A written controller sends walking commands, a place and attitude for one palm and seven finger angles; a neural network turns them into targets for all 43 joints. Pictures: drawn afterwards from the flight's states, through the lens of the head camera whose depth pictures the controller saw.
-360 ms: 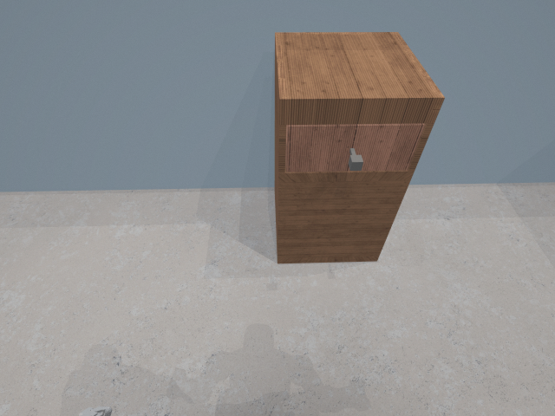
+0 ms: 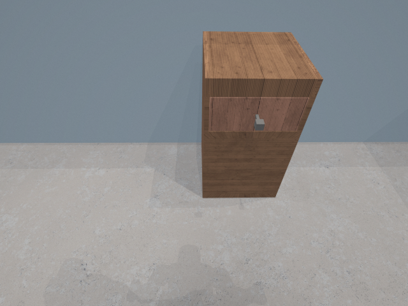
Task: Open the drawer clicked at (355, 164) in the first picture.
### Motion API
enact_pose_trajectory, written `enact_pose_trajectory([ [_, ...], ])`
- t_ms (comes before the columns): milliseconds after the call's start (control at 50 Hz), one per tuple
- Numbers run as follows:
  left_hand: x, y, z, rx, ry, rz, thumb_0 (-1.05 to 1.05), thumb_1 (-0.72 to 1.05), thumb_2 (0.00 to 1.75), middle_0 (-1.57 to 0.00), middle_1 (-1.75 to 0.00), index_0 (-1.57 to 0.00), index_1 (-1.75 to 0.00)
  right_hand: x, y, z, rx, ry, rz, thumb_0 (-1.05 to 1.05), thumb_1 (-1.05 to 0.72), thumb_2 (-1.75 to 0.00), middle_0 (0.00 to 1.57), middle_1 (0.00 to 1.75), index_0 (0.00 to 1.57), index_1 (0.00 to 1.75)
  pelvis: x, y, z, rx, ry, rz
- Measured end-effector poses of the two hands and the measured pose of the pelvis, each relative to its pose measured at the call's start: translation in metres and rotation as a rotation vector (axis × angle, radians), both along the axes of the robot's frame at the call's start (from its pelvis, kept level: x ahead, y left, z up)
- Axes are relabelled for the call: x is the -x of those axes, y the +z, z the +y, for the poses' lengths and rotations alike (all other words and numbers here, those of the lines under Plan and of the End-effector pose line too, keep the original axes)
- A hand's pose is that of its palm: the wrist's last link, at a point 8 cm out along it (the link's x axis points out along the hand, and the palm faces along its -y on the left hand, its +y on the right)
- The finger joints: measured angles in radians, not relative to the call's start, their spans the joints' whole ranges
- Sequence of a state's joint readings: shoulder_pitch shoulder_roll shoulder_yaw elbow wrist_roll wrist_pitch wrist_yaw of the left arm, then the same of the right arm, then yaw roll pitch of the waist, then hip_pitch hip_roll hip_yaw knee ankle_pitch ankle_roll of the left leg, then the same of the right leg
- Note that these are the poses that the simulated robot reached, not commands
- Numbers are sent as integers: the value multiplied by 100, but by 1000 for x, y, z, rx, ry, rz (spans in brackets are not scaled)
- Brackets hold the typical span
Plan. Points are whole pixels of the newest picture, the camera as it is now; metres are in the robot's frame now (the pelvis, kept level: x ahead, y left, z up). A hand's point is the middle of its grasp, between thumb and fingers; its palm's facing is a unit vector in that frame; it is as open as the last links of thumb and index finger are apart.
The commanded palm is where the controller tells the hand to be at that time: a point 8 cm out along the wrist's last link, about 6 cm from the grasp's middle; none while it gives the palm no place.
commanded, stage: stand and wait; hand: left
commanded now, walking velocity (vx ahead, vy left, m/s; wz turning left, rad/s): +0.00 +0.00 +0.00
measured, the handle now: (258, 121) +0.83 -0.17 -0.16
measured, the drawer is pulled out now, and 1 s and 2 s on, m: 0.00 0.00 0.00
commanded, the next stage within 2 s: look at it before walking up in 0.46 s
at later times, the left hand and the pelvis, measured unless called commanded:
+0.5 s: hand out of the picture +0.03 +0.22 -0.16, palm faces -0.02 -0.96 -0.29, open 7.4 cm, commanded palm none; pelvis -0.01 -0.01 +0.00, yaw +0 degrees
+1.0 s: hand out of the picture +0.03 +0.21 -0.17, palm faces -0.02 -0.97 -0.25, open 7.4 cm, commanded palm none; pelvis -0.01 +0.00 +0.00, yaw +0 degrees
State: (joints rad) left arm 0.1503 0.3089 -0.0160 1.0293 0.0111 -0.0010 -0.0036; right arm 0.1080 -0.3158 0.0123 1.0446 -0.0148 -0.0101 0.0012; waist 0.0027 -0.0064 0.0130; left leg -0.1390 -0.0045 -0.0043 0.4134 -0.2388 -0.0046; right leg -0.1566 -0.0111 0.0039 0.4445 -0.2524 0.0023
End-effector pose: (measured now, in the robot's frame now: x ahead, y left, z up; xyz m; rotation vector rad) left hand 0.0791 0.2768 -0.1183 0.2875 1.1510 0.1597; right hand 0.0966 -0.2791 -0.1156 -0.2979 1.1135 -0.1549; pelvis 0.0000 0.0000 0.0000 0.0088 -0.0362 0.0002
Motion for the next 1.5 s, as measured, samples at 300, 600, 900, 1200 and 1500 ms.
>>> enact_pose_trajectory([
  [300, 44, -6, -5, -1, 36, 107, 0, 90, 89, -21, -30, -21, -30, 59, -11, -8, -4, -50, 150, 0, -91, -90, 20, 30, 20, 30, 9, 2, -7, 3, 2, -5],
  [600, 48, -10, -18, 28, 32, 108, 0, 90, 89, -21, -30, -20, -30, 72, -15, 4, -35, -62, 166, 0, -91, -90, 20, 30, 20, 30, 13, 3, -7, 4, -2, -1],
  [900, 51, -15, -23, 49, 34, 130, 0, 90, 89, -21, -30, -20, -30, 70, -15, 13, -44, -71, 170, 0, -91, -90, 20, 30, 20, 30, 10, 3, -4, 6, -7, 9],
  [1200, 51, -16, -22, 54, 44, 147, 0, 90, 89, -20, -30, -20, -30, 66, -17, 22, -52, -79, 174, 0, -91, -90, 20, 30, 20, 30, 2, 3, 0, 5, -10, 8],
  [1500, 41, -28, -41, 50, -22, 189, 0, 91, 89, -20, -30, -20, -30, 87, -41, 22, -110, -228, 112, 0, -91, -90, 20, 30, 20, 30, 13, -15, -12, -31, -165, 7],
])
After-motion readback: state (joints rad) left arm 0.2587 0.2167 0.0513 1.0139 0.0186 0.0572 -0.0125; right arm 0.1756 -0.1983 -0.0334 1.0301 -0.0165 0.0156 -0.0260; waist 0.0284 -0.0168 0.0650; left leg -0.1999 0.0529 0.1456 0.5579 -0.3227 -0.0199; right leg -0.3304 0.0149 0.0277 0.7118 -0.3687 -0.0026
